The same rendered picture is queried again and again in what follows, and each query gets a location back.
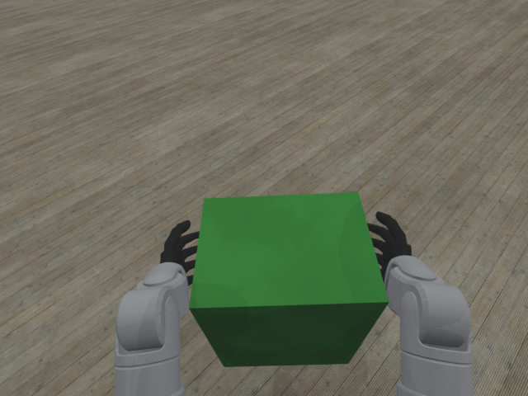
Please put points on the robot left hand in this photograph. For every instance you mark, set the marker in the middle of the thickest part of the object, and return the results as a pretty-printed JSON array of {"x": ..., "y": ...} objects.
[{"x": 175, "y": 243}]

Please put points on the right robot forearm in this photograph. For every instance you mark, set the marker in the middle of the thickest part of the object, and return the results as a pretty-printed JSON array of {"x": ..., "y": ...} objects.
[{"x": 435, "y": 331}]

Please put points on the left robot forearm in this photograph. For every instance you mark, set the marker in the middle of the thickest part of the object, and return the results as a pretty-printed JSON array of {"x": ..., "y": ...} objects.
[{"x": 147, "y": 334}]

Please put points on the robot right hand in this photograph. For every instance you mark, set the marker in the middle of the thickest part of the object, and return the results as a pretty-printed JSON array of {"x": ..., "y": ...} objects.
[{"x": 395, "y": 240}]

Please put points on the carton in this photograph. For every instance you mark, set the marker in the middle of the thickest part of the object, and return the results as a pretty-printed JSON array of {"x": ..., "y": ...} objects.
[{"x": 286, "y": 280}]

